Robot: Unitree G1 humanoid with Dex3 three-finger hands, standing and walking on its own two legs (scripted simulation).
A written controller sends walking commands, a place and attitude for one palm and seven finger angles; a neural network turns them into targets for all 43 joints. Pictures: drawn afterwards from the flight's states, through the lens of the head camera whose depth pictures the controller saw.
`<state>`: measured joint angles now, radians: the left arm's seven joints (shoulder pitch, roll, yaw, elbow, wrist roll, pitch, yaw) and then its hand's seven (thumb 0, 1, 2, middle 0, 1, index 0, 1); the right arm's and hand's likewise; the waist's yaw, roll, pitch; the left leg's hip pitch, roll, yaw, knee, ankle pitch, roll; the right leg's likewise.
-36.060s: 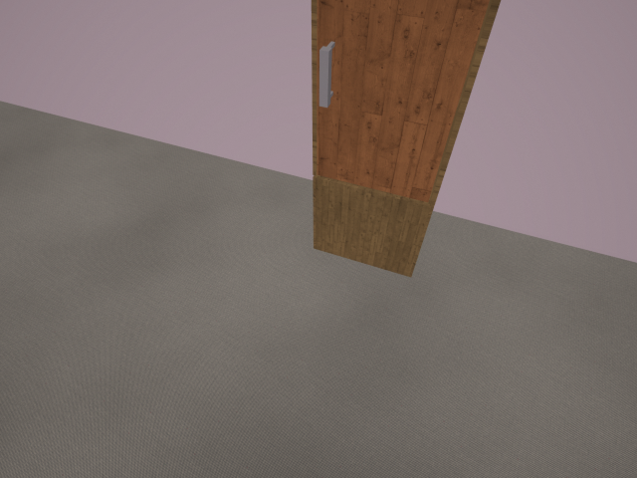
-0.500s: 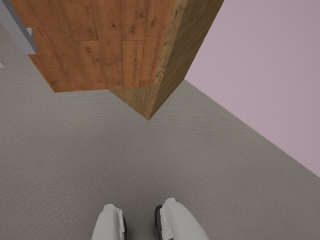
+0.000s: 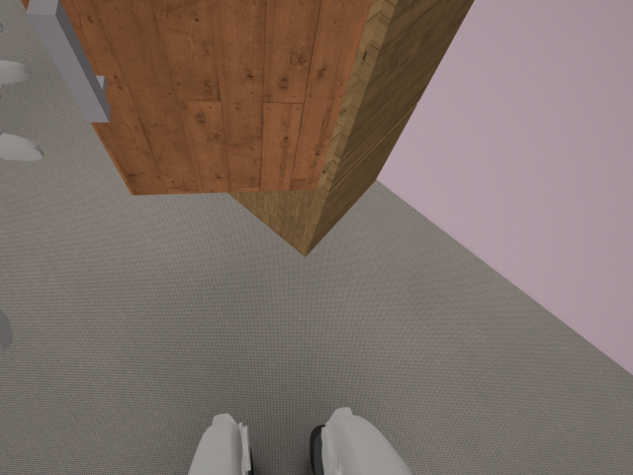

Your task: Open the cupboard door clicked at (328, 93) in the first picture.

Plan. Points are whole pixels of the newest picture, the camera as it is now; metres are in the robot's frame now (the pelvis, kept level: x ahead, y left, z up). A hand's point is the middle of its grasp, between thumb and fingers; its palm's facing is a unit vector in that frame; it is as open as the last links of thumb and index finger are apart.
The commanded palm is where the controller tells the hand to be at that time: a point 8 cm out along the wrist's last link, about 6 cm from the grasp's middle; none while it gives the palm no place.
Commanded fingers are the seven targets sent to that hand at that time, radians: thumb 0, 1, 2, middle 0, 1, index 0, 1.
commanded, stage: move the hooked fingers beside the handle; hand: left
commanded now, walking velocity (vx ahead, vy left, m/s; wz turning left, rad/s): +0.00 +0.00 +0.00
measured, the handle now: (78, 54) +0.59 +0.23 +0.08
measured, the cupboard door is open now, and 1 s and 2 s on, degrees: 46 46 46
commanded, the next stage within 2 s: slide the fingers in behind the handle in 0.30 s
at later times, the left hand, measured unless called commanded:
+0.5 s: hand (3, 88) +0.53 +0.30 +0.08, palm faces +0.03 -1.00 +0.00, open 14.0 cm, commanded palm +0.52 +0.32 +0.08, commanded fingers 0.00 -0.50 0.30 -0.30 -1.20 -0.30 -1.20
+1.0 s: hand (40, 93) +0.53 +0.26 +0.08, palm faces +0.02 -1.00 +0.01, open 14.0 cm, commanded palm +0.52 +0.29 +0.08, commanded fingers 0.00 -0.50 0.30 -0.30 -1.20 -0.30 -1.20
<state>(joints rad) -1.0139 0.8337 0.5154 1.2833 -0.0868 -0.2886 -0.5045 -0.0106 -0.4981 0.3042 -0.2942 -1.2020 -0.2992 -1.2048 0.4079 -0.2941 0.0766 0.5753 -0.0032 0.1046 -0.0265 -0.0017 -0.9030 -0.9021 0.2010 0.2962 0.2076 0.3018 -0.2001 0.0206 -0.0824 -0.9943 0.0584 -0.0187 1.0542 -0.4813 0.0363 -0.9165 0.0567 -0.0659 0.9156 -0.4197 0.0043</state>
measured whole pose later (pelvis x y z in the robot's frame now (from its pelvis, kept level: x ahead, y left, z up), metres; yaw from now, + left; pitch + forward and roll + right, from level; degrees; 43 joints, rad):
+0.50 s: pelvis -0.01 +0.00 -0.01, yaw -1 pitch +27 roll -7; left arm -1.12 0.91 0.53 1.31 -0.06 -0.26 -0.50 -0.01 -0.50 0.30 -0.29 -1.20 -0.30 -1.20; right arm 0.43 -0.28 0.10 0.60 -0.01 0.09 -0.03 0.00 -0.90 -0.90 0.20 0.30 0.21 0.30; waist -0.24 0.03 -0.07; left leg -1.11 0.06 -0.03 1.12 -0.49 0.04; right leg -1.03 0.06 -0.07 0.97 -0.42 0.01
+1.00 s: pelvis +0.00 +0.01 +0.00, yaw +0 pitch +25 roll -6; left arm -1.04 0.73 0.47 1.24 -0.07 -0.29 -0.40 -0.01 -0.50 0.30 -0.29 -1.20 -0.30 -1.20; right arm 0.42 -0.27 0.07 0.60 -0.02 0.09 -0.01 0.00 -0.90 -0.90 0.20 0.30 0.21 0.30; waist -0.22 0.03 -0.09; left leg -1.03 0.05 -0.02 1.07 -0.49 0.05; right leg -0.94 0.05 -0.07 0.93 -0.42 0.01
